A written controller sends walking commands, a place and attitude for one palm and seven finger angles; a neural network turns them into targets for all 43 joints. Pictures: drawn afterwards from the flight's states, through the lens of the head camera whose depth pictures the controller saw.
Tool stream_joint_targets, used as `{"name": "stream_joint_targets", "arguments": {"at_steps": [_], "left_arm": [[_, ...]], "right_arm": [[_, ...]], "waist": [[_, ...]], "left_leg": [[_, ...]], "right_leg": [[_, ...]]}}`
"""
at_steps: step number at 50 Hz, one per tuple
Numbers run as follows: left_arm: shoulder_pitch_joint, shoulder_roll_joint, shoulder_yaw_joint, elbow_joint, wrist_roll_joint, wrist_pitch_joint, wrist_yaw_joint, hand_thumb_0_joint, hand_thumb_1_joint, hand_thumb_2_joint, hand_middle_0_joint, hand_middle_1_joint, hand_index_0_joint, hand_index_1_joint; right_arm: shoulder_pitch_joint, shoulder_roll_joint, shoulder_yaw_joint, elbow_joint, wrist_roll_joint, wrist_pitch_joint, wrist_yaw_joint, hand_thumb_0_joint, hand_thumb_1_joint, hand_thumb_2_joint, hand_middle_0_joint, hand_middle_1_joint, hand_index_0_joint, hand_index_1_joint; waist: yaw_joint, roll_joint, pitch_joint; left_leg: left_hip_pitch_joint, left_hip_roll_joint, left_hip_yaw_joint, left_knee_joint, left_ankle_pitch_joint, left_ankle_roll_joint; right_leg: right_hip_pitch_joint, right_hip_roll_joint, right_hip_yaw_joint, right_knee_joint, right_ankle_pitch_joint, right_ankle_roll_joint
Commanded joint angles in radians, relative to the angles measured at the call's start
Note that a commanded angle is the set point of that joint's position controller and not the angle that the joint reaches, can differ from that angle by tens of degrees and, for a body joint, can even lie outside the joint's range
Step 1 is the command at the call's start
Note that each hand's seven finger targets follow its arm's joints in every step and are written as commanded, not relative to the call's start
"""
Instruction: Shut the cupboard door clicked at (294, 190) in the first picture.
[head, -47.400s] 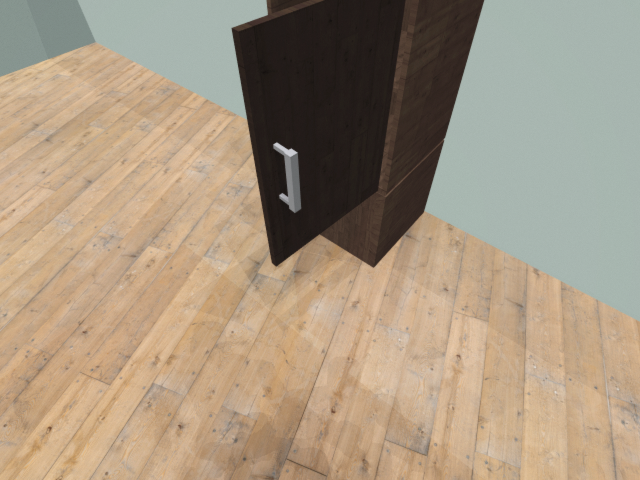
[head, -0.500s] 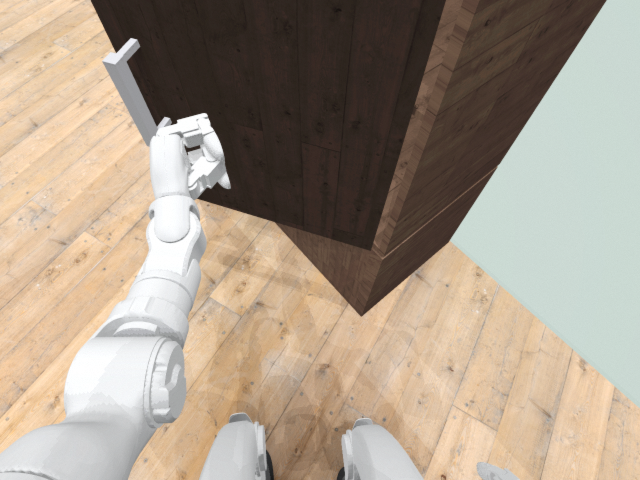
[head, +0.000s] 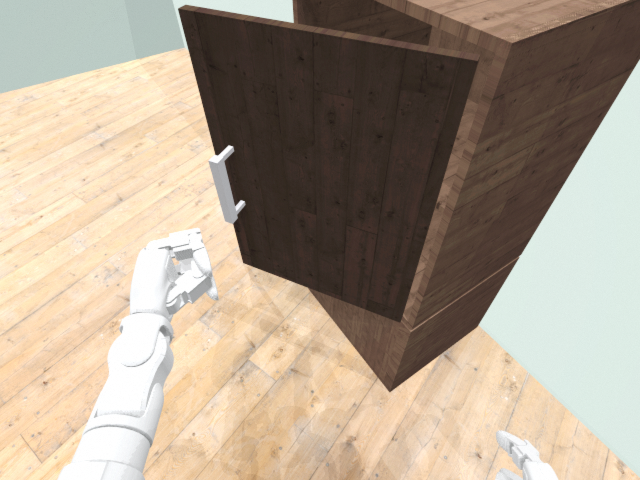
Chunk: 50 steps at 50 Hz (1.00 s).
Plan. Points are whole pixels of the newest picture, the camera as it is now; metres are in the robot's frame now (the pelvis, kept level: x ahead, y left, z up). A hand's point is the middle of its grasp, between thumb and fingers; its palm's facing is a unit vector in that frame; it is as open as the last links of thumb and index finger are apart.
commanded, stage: draw the hand back to the body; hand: left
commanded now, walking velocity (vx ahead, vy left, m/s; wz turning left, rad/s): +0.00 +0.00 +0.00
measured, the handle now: (229, 185) +0.63 +0.20 -0.02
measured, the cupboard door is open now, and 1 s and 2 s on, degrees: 31 31 31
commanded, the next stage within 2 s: step back with the hand held close in 1.02 s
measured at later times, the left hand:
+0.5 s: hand (48, 314) +0.24 +0.26 +0.17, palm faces +0.35 -0.87 -0.35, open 5.0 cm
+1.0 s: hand (11, 326) +0.21 +0.26 +0.20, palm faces +0.44 -0.80 -0.40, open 7.4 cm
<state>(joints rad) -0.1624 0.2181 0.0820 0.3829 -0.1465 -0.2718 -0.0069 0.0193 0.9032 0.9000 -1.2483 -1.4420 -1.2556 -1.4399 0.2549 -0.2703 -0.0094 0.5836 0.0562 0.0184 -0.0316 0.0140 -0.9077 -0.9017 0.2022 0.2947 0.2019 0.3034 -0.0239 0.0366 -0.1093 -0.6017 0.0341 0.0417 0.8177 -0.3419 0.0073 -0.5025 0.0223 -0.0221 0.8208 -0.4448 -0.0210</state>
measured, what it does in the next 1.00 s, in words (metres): stands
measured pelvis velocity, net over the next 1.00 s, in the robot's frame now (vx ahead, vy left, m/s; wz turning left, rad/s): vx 0.03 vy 0.00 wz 0.02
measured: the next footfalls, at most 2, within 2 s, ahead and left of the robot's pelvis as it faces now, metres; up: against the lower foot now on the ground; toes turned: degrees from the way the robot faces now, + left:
none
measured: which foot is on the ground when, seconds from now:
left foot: down 0.00-1.00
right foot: down 0.00-1.00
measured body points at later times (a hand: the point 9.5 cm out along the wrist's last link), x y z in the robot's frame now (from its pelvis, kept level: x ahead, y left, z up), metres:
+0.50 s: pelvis +0.02 +0.02 +0.04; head +0.01 -0.01 +0.49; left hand +0.21 +0.30 +0.19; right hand +0.22 -0.18 -0.05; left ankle +0.04 +0.11 -0.70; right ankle -0.02 -0.11 -0.70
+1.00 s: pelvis +0.03 +0.00 +0.04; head +0.00 -0.02 +0.49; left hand +0.18 +0.30 +0.22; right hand +0.22 -0.22 -0.04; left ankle +0.04 +0.11 -0.70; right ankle -0.02 -0.11 -0.70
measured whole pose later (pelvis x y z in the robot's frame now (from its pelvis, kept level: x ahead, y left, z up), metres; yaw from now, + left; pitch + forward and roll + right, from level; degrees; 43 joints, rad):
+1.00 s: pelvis +0.03 +0.00 +0.04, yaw +1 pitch -4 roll +0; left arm 0.47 0.36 0.31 -0.39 -0.08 -0.03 0.11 0.02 0.89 0.90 -0.22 -0.31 -0.22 -0.31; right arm 0.20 -0.24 0.03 0.63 0.02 -0.09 -0.09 0.02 -0.90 -0.90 0.20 0.30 0.20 0.30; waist 0.06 0.07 -0.01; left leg -0.15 0.01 0.04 0.43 -0.21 0.01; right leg -0.04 0.01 -0.03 0.40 -0.29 -0.01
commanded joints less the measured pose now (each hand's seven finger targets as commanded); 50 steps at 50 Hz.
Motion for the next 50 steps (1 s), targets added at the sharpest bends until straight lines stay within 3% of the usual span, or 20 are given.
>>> {"name": "stream_joint_targets", "arguments": {"at_steps": [1, 4, 5, 11, 13, 15, 22, 25, 27, 29, 32, 35, 36, 44, 45, 49, 50], "left_arm": [[-0.203, 0.203, 0.03, -0.433, 0.043, 0.037, 0.052, 0.0, 0.9, 0.9, -1.053, -1.23, -1.053, -1.23], [-0.15, 0.205, 0.031, -0.492, 0.056, 0.087, 0.077, 0.0, 0.9, 0.9, -0.97, -1.14, -0.97, -1.14], [-0.11, 0.219, 0.044, -0.511, 0.056, 0.104, 0.08, 0.0, 0.9, 0.9, -0.943, -1.11, -0.943, -1.11], [0.108, 0.199, 0.06, -0.63, 0.056, 0.173, 0.085, 0.0, 0.9, 0.9, -0.777, -0.93, -0.777, -0.93], [0.146, 0.219, 0.092, -0.682, 0.059, 0.187, 0.089, 0.0, 0.9, 0.9, -0.723, -0.87, -0.723, -0.87], [0.204, 0.25, 0.131, -0.723, 0.059, 0.197, 0.092, 0.0, 0.9, 0.9, -0.668, -0.81, -0.668, -0.81], [0.33, 0.31, 0.242, -0.915, 0.065, 0.2, 0.116, 0.0, 0.9, 0.9, -0.475, -0.6, -0.475, -0.6], [0.42, 0.343, 0.304, -0.946, 0.064, 0.201, 0.122, 0.0, 0.9, 0.9, -0.393, -0.51, -0.393, -0.51], [0.468, 0.333, 0.319, -0.968, 0.061, 0.197, 0.124, 0.0, 0.9, 0.9, -0.337, -0.45, -0.337, -0.45], [0.506, 0.342, 0.348, -0.981, 0.06, 0.196, 0.126, 0.0, 0.9, 0.9, -0.282, -0.39, -0.282, -0.39], [0.568, 0.372, 0.41, -0.979, 0.053, 0.19, 0.129, 0.0, 0.9, 0.9, -0.2, -0.3, -0.2, -0.3], [0.544, 0.303, 0.341, -0.916, 0.059, 0.195, 0.121, 0.0, 0.9, 0.9, -0.2, -0.3, -0.2, -0.3], [0.522, 0.294, 0.329, -0.911, 0.061, 0.196, 0.122, 0.0, 0.9, 0.9, -0.2, -0.3, -0.2, -0.3], [0.494, 0.366, 0.375, -1.014, 0.071, 0.17, 0.14, 0.0, 0.9, 0.9, -0.2, -0.3, -0.2, -0.3], [0.499, 0.392, 0.399, -1.018, 0.071, 0.169, 0.142, 0.0, 0.9, 0.9, -0.2, -0.3, -0.2, -0.3], [0.532, 0.362, 0.391, -0.992, 0.068, 0.168, 0.14, 0.0, 0.9, 0.9, -0.2, -0.3, -0.2, -0.3], [0.549, 0.371, 0.406, -0.964, 0.065, 0.171, 0.138, 0.0, 0.9, 0.9, -0.2, -0.3, -0.2, -0.3]], "right_arm": [[-0.125, -0.071, -0.02, -0.178, 0.011, -0.014, -0.041, 0.0, -0.9, -0.9, 0.2, 0.3, 0.2, 0.3], [-0.155, -0.063, -0.005, -0.174, 0.01, -0.013, -0.057, 0.0, -0.9, -0.9, 0.2, 0.3, 0.2, 0.3], [-0.157, -0.067, -0.005, -0.171, 0.009, -0.015, -0.065, 0.0, -0.9, -0.9, 0.2, 0.3, 0.2, 0.3], [-0.188, -0.051, 0.022, -0.172, 0.001, -0.029, -0.062, 0.0, -0.9, -0.9, 0.2, 0.3, 0.2, 0.3], [-0.197, -0.052, 0.025, -0.171, -0.005, -0.034, -0.058, 0.0, -0.9, -0.9, 0.2, 0.3, 0.2, 0.3], [-0.202, -0.059, 0.025, -0.167, -0.012, -0.041, -0.057, 0.0, -0.9, -0.9, 0.2, 0.3, 0.2, 0.3], [-0.214, -0.05, 0.029, -0.156, -0.026, -0.084, -0.044, 0.0, -0.9, -0.9, 0.2, 0.3, 0.2, 0.3], [-0.215, -0.057, 0.02, -0.146, -0.028, -0.101, -0.042, 0.0, -0.9, -0.9, 0.2, 0.3, 0.2, 0.3], [-0.212, -0.051, 0.019, -0.146, -0.026, -0.106, -0.039, 0.0, -0.9, -0.9, 0.2, 0.3, 0.2, 0.3], [-0.215, -0.051, 0.015, -0.144, -0.024, -0.114, -0.038, 0.0, -0.9, -0.9, 0.2, 0.3, 0.2, 0.3], [-0.212, -0.054, 0.008, -0.142, -0.021, -0.122, -0.042, 0.0, -0.9, -0.9, 0.2, 0.3, 0.2, 0.3], [-0.202, -0.07, -0.001, -0.125, -0.023, -0.131, -0.042, 0.0, -0.9, -0.9, 0.2, 0.3, 0.2, 0.3], [-0.198, -0.072, -0.001, -0.126, -0.022, -0.131, -0.042, 0.0, -0.9, -0.9, 0.2, 0.3, 0.2, 0.3], [-0.21, -0.061, -0.002, -0.125, -0.03, -0.163, -0.055, 0.0, -0.9, -0.9, 0.2, 0.3, 0.2, 0.3], [-0.212, -0.064, -0.002, -0.119, -0.032, -0.167, -0.056, 0.0, -0.9, -0.9, 0.2, 0.3, 0.2, 0.3], [-0.213, -0.049, 0.003, -0.118, -0.027, -0.168, -0.055, 0.0, -0.9, -0.9, 0.2, 0.3, 0.2, 0.3], [-0.209, -0.055, 0.001, -0.113, -0.029, -0.168, -0.054, 0.0, -0.9, -0.9, 0.2, 0.3, 0.2, 0.3]], "waist": [[0.016, -0.006, -0.183], [0.015, -0.006, -0.114], [0.02, -0.032, -0.108], [0.038, 0.026, -0.048], [0.041, 0.02, -0.027], [0.051, 0.005, -0.017], [0.069, 0.068, -0.027], [0.079, 0.033, -0.015], [0.079, 0.025, -0.01], [0.083, 0.051, 0.017], [0.09, 0.014, 0.047], [0.068, -0.035, 0.11], [0.064, -0.02, 0.114], [0.089, 0.036, -0.001], [0.093, 0.037, 0.008], [0.089, 0.071, 0.065], [0.092, 0.038, 0.081]], "left_leg": [[0.328, -0.021, -0.022, -0.206, 0.144, 0.035], [0.391, -0.014, -0.038, -0.268, 0.148, 0.033], [0.409, -0.013, -0.039, -0.284, 0.165, 0.037], [0.508, -0.005, -0.046, -0.381, 0.219, 0.026], [0.523, -0.002, -0.05, -0.405, 0.236, 0.023], [0.533, -0.001, -0.053, -0.426, 0.249, 0.023], [0.572, 0.001, -0.06, -0.451, 0.317, 0.014], [0.563, -0.001, -0.052, -0.45, 0.328, 0.015], [0.559, -0.001, -0.05, -0.453, 0.323, 0.014], [0.552, -0.003, -0.044, -0.456, 0.307, 0.013], [0.532, -0.003, -0.036, -0.455, 0.288, 0.017], [0.526, -0.004, -0.032, -0.457, 0.251, 0.022], [0.528, -0.004, -0.03, -0.462, 0.238, 0.025], [0.561, -0.024, -0.017, -0.432, 0.288, 0.034], [0.554, -0.024, -0.018, -0.43, 0.292, 0.031], [0.54, -0.022, -0.01, -0.43, 0.302, 0.024], [0.528, -0.02, -0.013, -0.436, 0.296, 0.023]], "right_leg": [[0.097, -0.02, 0.047, -0.265, 0.267, 0.019], [0.124, -0.013, 0.027, -0.316, 0.26, 0.014], [0.151, -0.011, 0.024, -0.336, 0.278, 0.014], [0.25, -0.014, 0.005, -0.412, 0.321, 0.011], [0.272, -0.011, 0.0, -0.433, 0.337, 0.01], [0.295, -0.009, -0.003, -0.456, 0.34, 0.011], [0.356, -0.012, -0.011, -0.472, 0.375, 0.009], [0.369, -0.009, -0.01, -0.486, 0.386, 0.011], [0.371, -0.011, -0.014, -0.48, 0.38, 0.013], [0.362, -0.01, -0.012, -0.485, 0.37, 0.014], [0.358, -0.01, -0.009, -0.497, 0.357, 0.016], [0.312, -0.011, -0.008, -0.52, 0.318, 0.022], [0.309, -0.015, -0.007, -0.515, 0.304, 0.024], [0.364, -0.024, 0.004, -0.495, 0.362, 0.022], [0.367, -0.024, 0.007, -0.507, 0.364, 0.02], [0.343, -0.021, 0.005, -0.505, 0.378, 0.019], [0.343, -0.02, 0.003, -0.517, 0.372, 0.019]]}}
